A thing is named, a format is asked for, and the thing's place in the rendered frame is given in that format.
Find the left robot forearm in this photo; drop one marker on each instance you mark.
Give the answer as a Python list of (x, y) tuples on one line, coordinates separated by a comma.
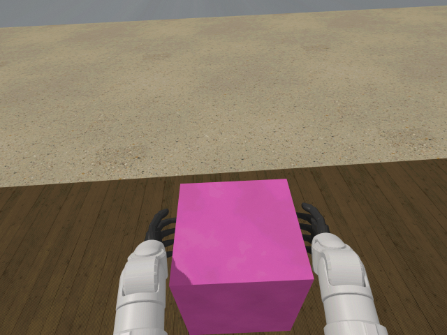
[(141, 298)]

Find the right robot hand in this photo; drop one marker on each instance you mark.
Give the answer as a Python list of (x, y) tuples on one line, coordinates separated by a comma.
[(317, 222)]

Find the left robot hand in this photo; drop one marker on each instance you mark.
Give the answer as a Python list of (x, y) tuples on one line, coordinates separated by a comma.
[(154, 232)]

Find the carton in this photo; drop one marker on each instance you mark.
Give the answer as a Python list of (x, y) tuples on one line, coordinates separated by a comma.
[(239, 260)]

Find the right robot forearm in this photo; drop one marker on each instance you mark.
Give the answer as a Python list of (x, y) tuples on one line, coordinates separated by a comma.
[(345, 290)]

